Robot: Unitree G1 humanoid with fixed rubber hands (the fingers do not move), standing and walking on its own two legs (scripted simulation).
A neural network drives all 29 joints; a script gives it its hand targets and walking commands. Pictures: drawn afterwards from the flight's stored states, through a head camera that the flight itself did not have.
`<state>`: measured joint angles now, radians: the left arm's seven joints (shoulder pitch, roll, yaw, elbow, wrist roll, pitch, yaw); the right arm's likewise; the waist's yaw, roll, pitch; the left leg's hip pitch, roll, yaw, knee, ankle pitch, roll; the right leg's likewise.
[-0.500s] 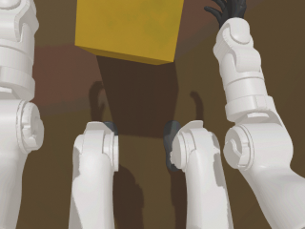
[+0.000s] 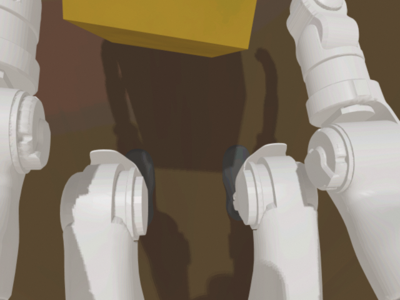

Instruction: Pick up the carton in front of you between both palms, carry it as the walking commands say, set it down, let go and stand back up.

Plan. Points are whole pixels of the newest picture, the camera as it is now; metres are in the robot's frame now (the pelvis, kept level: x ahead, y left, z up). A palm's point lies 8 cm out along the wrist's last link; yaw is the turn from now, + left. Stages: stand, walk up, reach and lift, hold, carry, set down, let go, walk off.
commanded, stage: reach and lift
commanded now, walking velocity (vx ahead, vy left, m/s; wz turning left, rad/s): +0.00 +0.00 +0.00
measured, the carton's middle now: out of the picture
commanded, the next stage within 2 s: none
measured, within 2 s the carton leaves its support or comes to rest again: leaves its support in 0.60 s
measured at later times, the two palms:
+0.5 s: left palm out of the picture +0.57 +0.20 -0.17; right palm out of the picture +0.56 -0.11 -0.17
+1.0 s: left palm out of the picture +0.52 +0.19 -0.01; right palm out of the picture +0.52 -0.11 -0.01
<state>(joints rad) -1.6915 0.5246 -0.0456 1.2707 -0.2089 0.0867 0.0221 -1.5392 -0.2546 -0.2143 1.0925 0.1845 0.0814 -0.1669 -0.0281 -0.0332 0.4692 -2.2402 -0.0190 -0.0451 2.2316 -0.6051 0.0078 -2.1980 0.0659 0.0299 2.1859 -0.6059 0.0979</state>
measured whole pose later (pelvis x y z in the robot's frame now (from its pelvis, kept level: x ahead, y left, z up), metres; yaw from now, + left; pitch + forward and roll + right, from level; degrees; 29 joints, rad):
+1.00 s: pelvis -0.01 -0.02 +0.06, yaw +3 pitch +42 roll -3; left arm -1.31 0.19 0.35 0.92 0.18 0.38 0.01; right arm -1.20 0.03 -0.59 0.72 -0.18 0.34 -0.13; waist -0.01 -0.03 -0.02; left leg -2.19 -0.06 -0.07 1.96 -0.50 -0.04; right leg -2.15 0.06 0.04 1.95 -0.53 0.06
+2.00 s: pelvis +0.05 -0.02 +0.31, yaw +5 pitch +25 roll +0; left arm -0.58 -0.09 0.37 0.57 0.24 0.41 0.00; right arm -0.55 0.16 -0.42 0.52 -0.23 0.39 -0.04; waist 0.00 -0.02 -0.20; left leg -1.13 -0.03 -0.06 1.11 -0.41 -0.02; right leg -1.12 0.04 0.07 1.11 -0.43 0.03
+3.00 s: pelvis +0.08 -0.01 +0.41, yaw +5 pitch -4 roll +0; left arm -0.32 -0.17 0.30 0.35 0.30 0.63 -0.02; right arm -0.33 0.17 -0.31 0.36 -0.31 0.61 0.03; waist 0.00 0.00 0.03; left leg -0.16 -0.01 -0.06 0.43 -0.20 -0.01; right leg -0.15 0.01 0.08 0.44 -0.21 0.01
